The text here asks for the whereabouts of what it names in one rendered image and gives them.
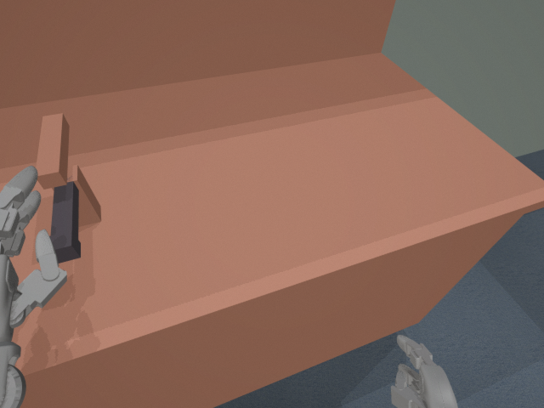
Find robot right hand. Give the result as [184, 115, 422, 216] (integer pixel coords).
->
[391, 335, 458, 408]

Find robot left hand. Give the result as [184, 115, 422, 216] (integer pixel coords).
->
[0, 166, 67, 342]

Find tap lever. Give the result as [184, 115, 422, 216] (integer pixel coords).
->
[50, 176, 81, 264]

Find counter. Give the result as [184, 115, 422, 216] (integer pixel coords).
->
[0, 0, 544, 408]

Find left robot forearm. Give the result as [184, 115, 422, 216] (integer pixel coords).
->
[0, 342, 26, 408]

